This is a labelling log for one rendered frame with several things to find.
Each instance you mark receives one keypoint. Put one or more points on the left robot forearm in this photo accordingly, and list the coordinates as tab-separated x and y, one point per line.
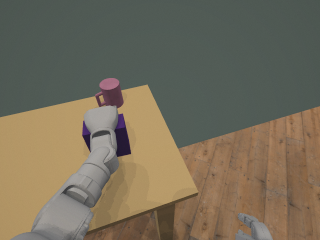
85	186

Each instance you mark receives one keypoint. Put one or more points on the table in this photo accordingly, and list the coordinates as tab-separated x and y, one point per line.
41	148

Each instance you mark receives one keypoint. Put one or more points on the left robot upper arm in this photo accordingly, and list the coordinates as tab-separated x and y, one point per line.
65	219

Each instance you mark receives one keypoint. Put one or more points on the sponge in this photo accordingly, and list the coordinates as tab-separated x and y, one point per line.
122	139

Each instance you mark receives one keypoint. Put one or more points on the robot left hand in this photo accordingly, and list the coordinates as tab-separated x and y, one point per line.
101	117

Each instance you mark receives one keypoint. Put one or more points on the robot right hand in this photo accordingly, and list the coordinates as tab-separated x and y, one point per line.
259	231

